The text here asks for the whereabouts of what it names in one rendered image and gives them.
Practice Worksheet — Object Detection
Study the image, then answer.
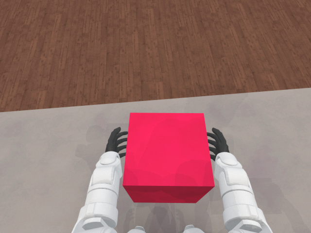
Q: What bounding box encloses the carton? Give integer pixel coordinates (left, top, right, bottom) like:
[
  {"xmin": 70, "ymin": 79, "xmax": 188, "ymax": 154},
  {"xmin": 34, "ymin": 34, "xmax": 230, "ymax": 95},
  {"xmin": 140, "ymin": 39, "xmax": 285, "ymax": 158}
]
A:
[{"xmin": 122, "ymin": 113, "xmax": 215, "ymax": 203}]

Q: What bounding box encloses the left robot shin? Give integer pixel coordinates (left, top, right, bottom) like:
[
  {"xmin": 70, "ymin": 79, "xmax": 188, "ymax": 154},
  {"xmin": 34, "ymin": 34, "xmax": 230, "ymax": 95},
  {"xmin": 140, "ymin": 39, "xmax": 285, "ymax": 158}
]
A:
[{"xmin": 135, "ymin": 226, "xmax": 145, "ymax": 231}]

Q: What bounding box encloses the robot right hand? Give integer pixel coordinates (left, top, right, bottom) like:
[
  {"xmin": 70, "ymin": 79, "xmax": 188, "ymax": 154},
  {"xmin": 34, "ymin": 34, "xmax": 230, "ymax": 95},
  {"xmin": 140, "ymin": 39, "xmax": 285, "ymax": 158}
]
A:
[{"xmin": 207, "ymin": 128, "xmax": 229, "ymax": 161}]

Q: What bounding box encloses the left robot forearm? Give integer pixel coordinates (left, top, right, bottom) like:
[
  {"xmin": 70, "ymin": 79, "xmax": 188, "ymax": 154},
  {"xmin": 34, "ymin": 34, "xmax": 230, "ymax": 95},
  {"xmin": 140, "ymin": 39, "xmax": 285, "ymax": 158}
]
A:
[{"xmin": 71, "ymin": 151, "xmax": 122, "ymax": 233}]

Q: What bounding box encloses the right robot shin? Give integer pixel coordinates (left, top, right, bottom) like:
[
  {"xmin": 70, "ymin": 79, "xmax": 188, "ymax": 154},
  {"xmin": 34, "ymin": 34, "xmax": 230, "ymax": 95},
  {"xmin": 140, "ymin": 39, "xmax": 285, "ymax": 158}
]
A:
[{"xmin": 184, "ymin": 225, "xmax": 194, "ymax": 231}]

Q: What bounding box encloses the robot left hand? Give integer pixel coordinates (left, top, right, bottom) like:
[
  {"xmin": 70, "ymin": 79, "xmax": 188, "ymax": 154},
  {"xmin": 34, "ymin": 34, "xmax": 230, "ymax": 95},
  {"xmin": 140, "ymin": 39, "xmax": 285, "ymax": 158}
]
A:
[{"xmin": 105, "ymin": 127, "xmax": 128, "ymax": 158}]

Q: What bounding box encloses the robot shin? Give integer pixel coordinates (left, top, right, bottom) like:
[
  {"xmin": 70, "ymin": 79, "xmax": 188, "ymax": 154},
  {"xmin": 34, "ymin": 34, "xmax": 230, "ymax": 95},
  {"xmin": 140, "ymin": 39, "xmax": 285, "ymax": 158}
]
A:
[
  {"xmin": 184, "ymin": 225, "xmax": 194, "ymax": 231},
  {"xmin": 135, "ymin": 226, "xmax": 145, "ymax": 231}
]

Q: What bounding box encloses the right robot forearm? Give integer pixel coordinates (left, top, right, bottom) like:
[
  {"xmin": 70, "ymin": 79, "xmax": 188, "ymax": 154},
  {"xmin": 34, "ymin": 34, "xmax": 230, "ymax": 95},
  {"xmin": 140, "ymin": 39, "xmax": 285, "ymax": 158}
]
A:
[{"xmin": 214, "ymin": 152, "xmax": 273, "ymax": 233}]

